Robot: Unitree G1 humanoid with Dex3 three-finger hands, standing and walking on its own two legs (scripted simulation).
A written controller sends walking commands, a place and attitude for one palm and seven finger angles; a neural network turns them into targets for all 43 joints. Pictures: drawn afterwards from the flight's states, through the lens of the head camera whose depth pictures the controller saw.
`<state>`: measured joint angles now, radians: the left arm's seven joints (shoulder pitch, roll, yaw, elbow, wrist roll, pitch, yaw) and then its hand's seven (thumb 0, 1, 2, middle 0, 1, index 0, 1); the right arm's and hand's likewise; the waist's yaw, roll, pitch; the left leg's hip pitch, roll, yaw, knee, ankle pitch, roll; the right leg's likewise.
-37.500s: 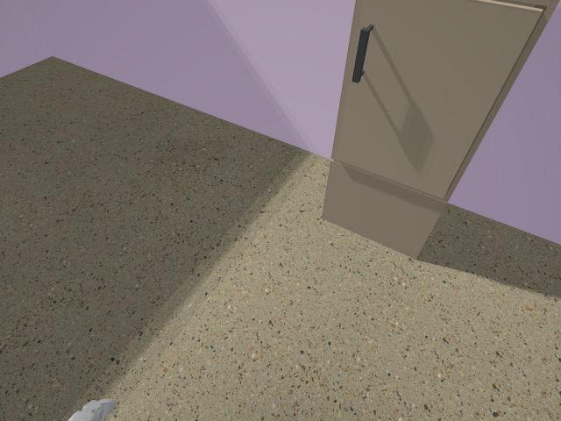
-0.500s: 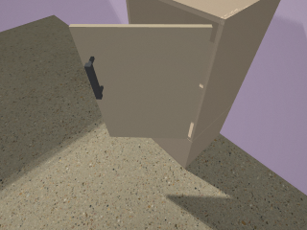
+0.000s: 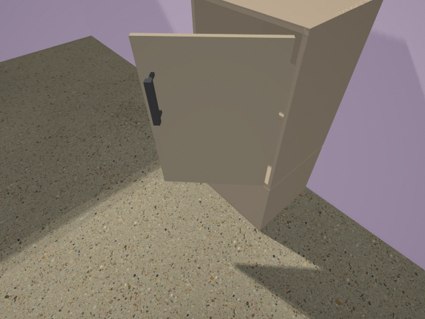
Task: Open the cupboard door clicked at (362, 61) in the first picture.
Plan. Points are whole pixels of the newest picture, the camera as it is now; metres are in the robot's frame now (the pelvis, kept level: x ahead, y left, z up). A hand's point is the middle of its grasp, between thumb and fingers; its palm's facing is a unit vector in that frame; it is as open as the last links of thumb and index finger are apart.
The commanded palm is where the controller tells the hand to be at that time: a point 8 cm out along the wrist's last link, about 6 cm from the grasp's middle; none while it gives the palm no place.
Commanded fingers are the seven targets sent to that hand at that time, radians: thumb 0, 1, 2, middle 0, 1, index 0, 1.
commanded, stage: come to a stop and stand still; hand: left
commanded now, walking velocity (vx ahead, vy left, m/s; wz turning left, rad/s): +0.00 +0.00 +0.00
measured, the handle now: (154, 99) +0.67 +0.21 +0.05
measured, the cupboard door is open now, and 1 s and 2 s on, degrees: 44 44 44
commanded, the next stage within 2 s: look again from close up in 1.04 s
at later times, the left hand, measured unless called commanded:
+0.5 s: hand out of the picture -0.11 +0.17 -0.16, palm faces +0.06 -0.98 -0.21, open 7.3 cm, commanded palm none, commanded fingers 0.00 0.90 0.90 -0.20 -0.30 -0.20 -0.30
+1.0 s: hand out of the picture -0.11 +0.19 -0.17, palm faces +0.01 -0.98 -0.18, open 7.3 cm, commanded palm none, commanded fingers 0.00 0.90 0.90 -0.20 -0.30 -0.20 -0.30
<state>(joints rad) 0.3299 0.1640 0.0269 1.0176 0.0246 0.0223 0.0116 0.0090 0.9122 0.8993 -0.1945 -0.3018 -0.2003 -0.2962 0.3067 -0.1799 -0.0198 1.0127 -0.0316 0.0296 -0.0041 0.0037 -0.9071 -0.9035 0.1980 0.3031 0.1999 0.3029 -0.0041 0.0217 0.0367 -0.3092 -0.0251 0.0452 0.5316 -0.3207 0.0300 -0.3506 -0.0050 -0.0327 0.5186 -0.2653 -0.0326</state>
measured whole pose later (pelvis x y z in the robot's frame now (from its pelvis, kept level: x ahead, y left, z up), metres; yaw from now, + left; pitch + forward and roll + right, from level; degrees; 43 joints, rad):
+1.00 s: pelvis -0.12 +0.02 +0.00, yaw -1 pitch -1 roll +0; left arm 0.30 0.16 0.00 1.07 0.02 0.00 0.02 0.01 0.92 0.90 -0.19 -0.30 -0.20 -0.30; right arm 0.27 -0.16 0.00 1.09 -0.02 -0.01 -0.02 0.00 -0.92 -0.90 0.20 0.30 0.20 0.30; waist 0.00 0.00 0.02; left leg -0.24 -0.03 0.03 0.42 -0.17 0.03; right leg -0.20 0.00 -0.02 0.45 -0.23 -0.02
